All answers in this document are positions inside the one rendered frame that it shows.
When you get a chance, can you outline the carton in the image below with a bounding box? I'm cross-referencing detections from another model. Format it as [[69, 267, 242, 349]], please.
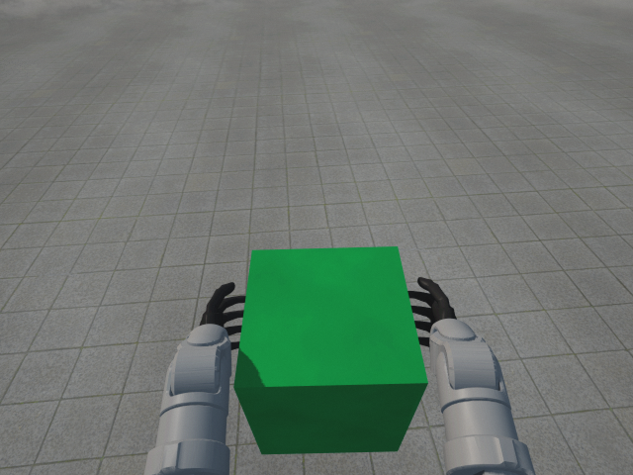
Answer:
[[233, 246, 428, 454]]

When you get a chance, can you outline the right robot hand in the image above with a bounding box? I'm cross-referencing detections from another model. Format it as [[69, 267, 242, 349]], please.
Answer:
[[408, 277, 457, 347]]

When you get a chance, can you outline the left robot forearm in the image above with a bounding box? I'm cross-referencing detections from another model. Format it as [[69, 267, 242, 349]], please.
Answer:
[[143, 324, 231, 475]]

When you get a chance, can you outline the left robot hand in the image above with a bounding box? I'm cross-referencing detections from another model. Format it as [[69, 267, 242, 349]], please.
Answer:
[[200, 282, 246, 350]]

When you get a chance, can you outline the right robot forearm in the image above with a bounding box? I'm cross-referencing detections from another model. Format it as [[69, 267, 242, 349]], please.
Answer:
[[429, 319, 536, 475]]

